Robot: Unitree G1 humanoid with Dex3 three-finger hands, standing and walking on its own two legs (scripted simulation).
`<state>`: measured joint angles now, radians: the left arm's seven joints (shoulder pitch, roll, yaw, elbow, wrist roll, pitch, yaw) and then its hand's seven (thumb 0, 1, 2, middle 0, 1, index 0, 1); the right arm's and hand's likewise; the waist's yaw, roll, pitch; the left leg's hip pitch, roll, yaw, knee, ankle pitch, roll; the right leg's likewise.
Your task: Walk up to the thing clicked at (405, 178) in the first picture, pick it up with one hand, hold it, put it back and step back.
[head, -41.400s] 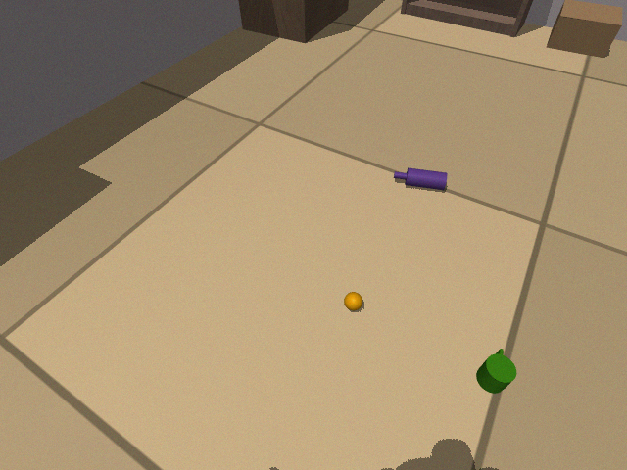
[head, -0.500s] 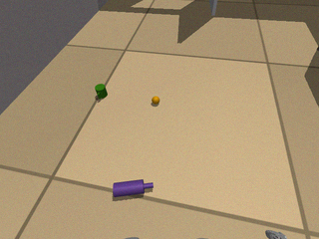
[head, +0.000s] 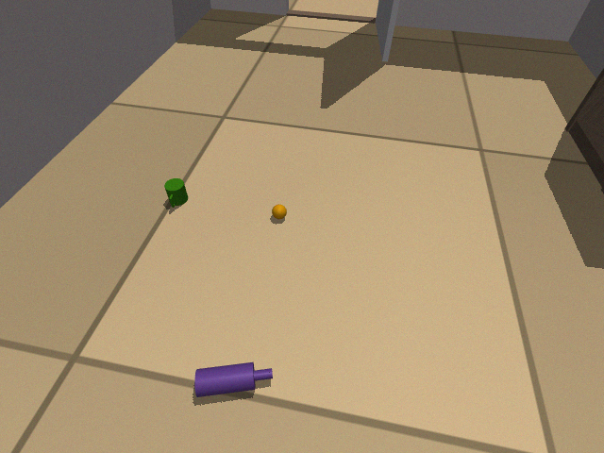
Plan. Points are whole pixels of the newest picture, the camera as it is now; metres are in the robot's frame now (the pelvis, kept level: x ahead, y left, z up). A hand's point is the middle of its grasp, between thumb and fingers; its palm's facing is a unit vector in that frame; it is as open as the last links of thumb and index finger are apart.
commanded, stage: walk up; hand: left
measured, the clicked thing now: (235, 378) +0.48 +0.20 -0.74
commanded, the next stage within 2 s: stand in 0.54 s
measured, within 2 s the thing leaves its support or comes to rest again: neither
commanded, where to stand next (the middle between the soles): +0.08 +0.00 m, yaw +2 degrees
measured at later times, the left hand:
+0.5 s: hand out of the picture +0.08 +0.25 -0.16, palm faces +0.01 -0.94 -0.33, open 7.4 cm
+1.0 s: hand out of the picture +0.10 +0.25 -0.15, palm faces -0.02 -0.94 -0.34, open 7.4 cm
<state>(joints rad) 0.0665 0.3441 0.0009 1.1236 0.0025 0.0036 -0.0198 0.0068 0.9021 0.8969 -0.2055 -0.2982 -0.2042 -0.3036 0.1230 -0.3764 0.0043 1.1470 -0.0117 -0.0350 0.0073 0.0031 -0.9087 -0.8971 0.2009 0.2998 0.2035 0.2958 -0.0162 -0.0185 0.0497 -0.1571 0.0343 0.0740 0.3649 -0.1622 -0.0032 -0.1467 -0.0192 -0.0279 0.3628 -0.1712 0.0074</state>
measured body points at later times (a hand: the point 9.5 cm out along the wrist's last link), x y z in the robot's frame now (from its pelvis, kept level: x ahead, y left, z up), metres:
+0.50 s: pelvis +0.01 +0.00 +0.00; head +0.02 +0.00 +0.45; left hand +0.08 +0.30 -0.13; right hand +0.10 -0.30 -0.13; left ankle +0.02 +0.12 -0.75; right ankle +0.02 -0.12 -0.75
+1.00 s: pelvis +0.01 +0.00 +0.00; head +0.02 -0.01 +0.45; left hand +0.10 +0.30 -0.13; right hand +0.09 -0.30 -0.13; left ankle +0.02 +0.12 -0.75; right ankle +0.02 -0.12 -0.75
